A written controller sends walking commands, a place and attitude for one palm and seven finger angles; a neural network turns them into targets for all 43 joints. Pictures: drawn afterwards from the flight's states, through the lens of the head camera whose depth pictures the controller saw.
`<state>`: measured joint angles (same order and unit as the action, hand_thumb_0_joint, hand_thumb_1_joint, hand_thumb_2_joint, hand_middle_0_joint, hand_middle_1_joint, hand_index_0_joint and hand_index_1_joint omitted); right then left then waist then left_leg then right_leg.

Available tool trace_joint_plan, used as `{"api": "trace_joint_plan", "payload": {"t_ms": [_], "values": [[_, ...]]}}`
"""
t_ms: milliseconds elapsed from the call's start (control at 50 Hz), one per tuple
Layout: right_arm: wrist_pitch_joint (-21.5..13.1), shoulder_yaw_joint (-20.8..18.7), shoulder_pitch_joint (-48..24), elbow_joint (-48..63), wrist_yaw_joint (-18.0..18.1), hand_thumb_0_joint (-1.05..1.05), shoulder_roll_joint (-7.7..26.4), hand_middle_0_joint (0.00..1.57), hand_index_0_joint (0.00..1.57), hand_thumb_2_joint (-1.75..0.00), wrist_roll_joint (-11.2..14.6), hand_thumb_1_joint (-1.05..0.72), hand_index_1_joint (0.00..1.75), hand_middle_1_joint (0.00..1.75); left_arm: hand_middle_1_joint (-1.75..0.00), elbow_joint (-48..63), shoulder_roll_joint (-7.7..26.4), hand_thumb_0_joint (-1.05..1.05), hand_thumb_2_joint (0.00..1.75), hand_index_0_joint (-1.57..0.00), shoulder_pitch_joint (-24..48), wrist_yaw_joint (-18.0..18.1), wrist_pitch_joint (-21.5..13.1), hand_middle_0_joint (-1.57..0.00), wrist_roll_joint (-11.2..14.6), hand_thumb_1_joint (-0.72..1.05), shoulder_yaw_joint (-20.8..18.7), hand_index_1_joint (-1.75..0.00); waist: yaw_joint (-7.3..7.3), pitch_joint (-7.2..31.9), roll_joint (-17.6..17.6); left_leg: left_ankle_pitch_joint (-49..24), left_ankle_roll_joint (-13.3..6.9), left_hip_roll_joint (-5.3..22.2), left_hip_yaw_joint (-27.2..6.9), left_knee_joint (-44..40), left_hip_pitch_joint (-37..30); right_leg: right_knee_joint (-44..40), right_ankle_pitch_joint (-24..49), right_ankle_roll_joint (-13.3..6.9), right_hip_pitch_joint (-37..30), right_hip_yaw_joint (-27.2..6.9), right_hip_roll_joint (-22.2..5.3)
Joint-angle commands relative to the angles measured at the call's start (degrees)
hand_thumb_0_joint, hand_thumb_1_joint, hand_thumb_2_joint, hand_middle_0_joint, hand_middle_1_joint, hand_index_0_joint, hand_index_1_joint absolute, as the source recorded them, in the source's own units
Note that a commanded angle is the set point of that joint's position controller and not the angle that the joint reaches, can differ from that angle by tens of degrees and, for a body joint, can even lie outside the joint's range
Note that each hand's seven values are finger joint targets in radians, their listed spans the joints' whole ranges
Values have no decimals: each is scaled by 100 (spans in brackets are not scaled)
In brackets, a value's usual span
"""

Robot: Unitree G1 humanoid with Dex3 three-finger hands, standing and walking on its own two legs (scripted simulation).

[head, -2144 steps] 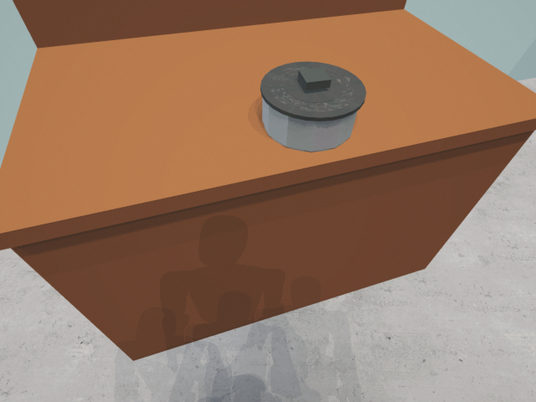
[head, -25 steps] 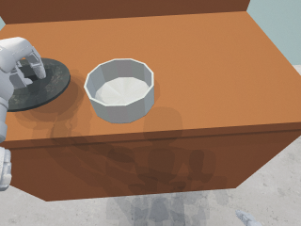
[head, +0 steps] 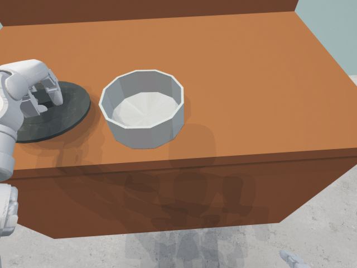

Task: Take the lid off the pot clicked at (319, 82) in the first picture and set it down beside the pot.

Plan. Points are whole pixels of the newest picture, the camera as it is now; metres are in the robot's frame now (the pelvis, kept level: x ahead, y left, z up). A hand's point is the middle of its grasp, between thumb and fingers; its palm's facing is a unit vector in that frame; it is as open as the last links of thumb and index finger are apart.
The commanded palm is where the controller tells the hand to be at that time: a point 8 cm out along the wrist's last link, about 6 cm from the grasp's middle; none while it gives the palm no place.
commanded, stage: lower the lid onto the table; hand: left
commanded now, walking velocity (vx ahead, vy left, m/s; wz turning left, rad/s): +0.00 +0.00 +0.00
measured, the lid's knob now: (38, 100) +0.45 +0.32 +0.13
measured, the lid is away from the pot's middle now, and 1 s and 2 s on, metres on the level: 0.23 0.24 0.25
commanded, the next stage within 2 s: open the fingers wide in 1.54 s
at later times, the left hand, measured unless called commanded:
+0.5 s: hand (35, 115) +0.41 +0.32 +0.12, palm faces -0.42 -0.14 -0.90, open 6.1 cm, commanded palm +0.42 +0.32 +0.20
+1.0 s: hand (44, 114) +0.43 +0.32 +0.10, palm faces -0.44 -0.11 -0.89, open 6.0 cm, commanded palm +0.43 +0.33 +0.16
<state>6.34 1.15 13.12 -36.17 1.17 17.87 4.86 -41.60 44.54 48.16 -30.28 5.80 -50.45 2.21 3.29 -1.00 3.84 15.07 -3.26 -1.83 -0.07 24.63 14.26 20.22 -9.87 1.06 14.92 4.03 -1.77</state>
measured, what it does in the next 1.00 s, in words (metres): stands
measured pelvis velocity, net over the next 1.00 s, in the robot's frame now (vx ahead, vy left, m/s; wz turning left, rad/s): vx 0.00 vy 0.01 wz -0.02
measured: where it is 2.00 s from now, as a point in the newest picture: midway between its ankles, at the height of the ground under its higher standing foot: outside the picture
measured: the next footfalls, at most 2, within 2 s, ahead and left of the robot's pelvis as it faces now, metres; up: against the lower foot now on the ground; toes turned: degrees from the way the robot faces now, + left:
none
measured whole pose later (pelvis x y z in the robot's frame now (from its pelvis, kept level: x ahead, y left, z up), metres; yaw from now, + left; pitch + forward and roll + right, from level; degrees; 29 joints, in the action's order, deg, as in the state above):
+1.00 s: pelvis +0.00 +0.01 +0.00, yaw -1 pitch +7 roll -2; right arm 7.0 0.6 16.6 -38.4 1.5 17.5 4.4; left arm -54.2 45.2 47.9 -25.0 -3.5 -51.9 1.3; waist 5.4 1.0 2.9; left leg 17.0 -4.0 -1.8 0.9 28.3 18.7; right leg 22.9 -10.9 1.5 19.2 2.9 -1.8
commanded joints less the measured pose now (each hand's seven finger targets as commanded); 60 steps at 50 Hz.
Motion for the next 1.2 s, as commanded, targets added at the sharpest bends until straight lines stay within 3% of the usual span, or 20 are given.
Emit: {"api": "trace_joint_plan", "payload": {"t_ms": [0, 40, 100, 160, 300, 360, 400, 520, 540, 640, 700, 720, 780, 840, 900, 1040, 1080, 1100, 1160, 1180], "values": [[-236, -338, -35, 608, 48, 0, 920, 20, 20, -90, -10, -90, 30, 30, -70, 1277, 2006, 0, 129, -109, 3131, 352, -87, -83, -25, 42, -590, -82, 108, 2576, 489, -3131, -74, -2, -303, 42, -1225, 153, 1813, -375, -826, -59, 333], [-255, -339, -19, 615, 44, 0, 899, 20, 20, -90, -36, -90, 30, 30, -70, 1313, 2310, 0, 129, -109, 3012, 380, -131, -83, -97, 42, -937, -82, 28, 2720, 455, -3231, -94, -16, -308, 56, -1239, 182, 1881, -369, -948, -77, 366], [-252, -333, 4, 589, 25, 0, 905, 20, 20, -90, -18, -90, 30, 30, -70, 1008, 1927, 0, 129, -109, 2608, 361, -159, -83, 25, 42, -650, -82, 93, 2409, 483, -3333, -52, 2, -325, 92, -1165, 169, 1856, -375, -747, -34, 332], [-217, -305, 14, 599, 14, 0, 896, 20, 20, -90, 2, -90, 30, 30, -70, 872, 2238, 0, 129, -109, 2496, 374, -183, -83, -18, 42, -943, -82, 14, 2312, 89, -2931, -99, -29, -253, 24, -888, 190, 1873, -359, -944, -44, 362], [-188, -341, -10, 585, 61, 0, 937, 20, 20, -90, -21, -90, 30, 30, -70, 1034, 2181, 0, 129, -109, 2825, 423, -314, -83, 12, 42, -751, -82, 113, 2417, 499, -2990, -79, 8, -299, 60, -1103, 164, 1710, -372, -747, -51, 339], [-209, -323, 140, 477, 108, 0, 919, 20, 20, -90, -15, -90, 30, 30, -70, 602, 2254, 0, 129, -109, 2810, 438, -379, -83, -34, 42, -839, -82, 105, 2310, 213, -2580, -124, -13, -243, 30, -920, 158, 1581, -350, -751, -38, 380], [-198, -325, 119, 471, 111, 0, 965, 20, 20, -90, -21, -90, 30, 30, -70, 534, 2210, 0, 129, -109, 2837, 456, -439, -83, 3, 42, -719, -82, 139, 2300, 492, -2643, -94, -15, -247, 58, -925, 180, 1580, -381, -666, -35, 347], [-239, -341, 231, 412, 125, 0, 939, 20, 20, -90, -50, -90, 30, 30, -70, 764, 2351, 0, 129, -109, 3090, 527, -646, -83, -51, 42, -820, -82, 114, 2597, 580, -2821, -66, 20, -356, 85, -1117, 209, 1526, -368, -634, -48, 387], [-244, -339, 208, 398, 146, 0, 924, 20, 20, -90, -44, -90, 30, 30, -70, 404, 2099, 0, 129, -109, 2933, 505, -655, -83, -57, 42, -649, -82, 169, 2412, 518, -2801, -101, 7, -320, 136, -1054, 205, 1511, -365, -506, -35, 389], [-208, -354, 332, 287, 153, 0, 956, 20, 20, -90, -40, -90, 30, 30, -70, -32, 1966, 0, 129, -109, 2897, 503, -716, -83, -39, 42, -533, -82, 219, 2185, 319, -2497, -110, 12, -281, 135, -863, 221, 1365, -356, -320, -4, 399], [-211, -360, 384, 257, 159, 0, 999, 20, 20, -90, -44, -90, 30, 30, -70, -115, 1893, 0, 129, -109, 3002, 540, -778, -83, -32, 42, -383, -82, 241, 2163, 509, -2536, -66, 39, -300, 149, -899, 250, 1310, -382, -170, -2, 372], [-201, -367, 462, 232, 149, 0, 976, 20, 20, -90, -47, -90, 30, 30, -70, 59, 2112, 0, 129, -109, 3161, 583, -810, -83, -91, 42, -597, -82, 205, 2331, 389, -2542, -53, 52, -348, 126, -947, 273, 1302, -369, -239, -5, 405], [-199, -372, 430, 301, 136, 0, 962, 20, 20, -90, -51, -90, 30, 30, -70, 21, 2101, 0, 129, -109, 2808, 626, -900, -83, -96, 42, -673, -82, 164, 2521, 419, -2885, -74, 32, -316, 210, -990, 326, 1514, -368, -335, -38, 401], [-152, -378, 476, 280, 106, 0, 939, 20, 20, -90, -47, -90, 30, 30, -70, -334, 1880, 0, 129, -109, 2616, 644, -931, -83, -99, 42, -549, -82, 198, 2340, 282, -2878, -66, 45, -314, 234, -834, 356, 1501, -356, -243, -14, 400], [-105, -386, 463, 327, 79, 0, 992, 20, 20, -90, -37, -90, 30, 30, -70, -259, 2049, 0, 129, -109, 2491, 696, -947, -83, -70, 42, -652, -82, 177, 2379, 394, -3204, -34, 59, -332, 276, -877, 380, 1631, -376, -252, -24, 387], [10, -362, 555, 278, 63, 0, 991, 20, 20, -90, -5, -90, 30, 30, -70, -1124, 2028, 0, 129, -109, 2177, 688, -964, -83, -118, 42, -640, -82, 197, 1921, -103, -2202, -117, -6, -123, 269, -228, 416, 1342, -335, -142, -25, 390], [35, -351, 582, 249, 82, 0, 972, 20, 20, -90, 24, -90, 30, 30, -70, -1350, 1719, 0, 129, -109, 2281, 666, -944, -83, -127, 42, -329, -82, 264, 1808, -81, -2023, -116, -13, -108, 267, -160, 429, 1210, -338, 24, -13, 397], [44, -366, 580, 233, 84, 0, 994, 20, 20, -90, 22, -90, 30, 30, -70, -1325, 1516, 0, 129, -109, 2384, 644, -963, -83, -118, 42, -104, -82, 297, 1814, 100, -2157, -86, 28, -145, 288, -261, 448, 1162, -350, 187, -1, 381], [67, -366, 601, 336, 74, 0, 967, 20, 20, -90, 6, -90, 30, 30, -70, -1031, 1992, 0, 129, -109, 2244, 709, -1069, -83, -193, 42, -566, -82, 176, 2354, 85, -2537, -110, -7, -174, 423, -403, 570, 1386, -356, -59, -51, 412], [66, -350, 606, 345, 85, 0, 952, 20, 20, -90, 15, -90, 30, 30, -70, -1365, 1771, 0, 129, -109, 1954, 685, -1072, -83, -174, 42, -427, -82, 216, 2214, 32, -2547, -104, -13, -132, 485, -303, 606, 1380, -338, 44, -33, 414]]}}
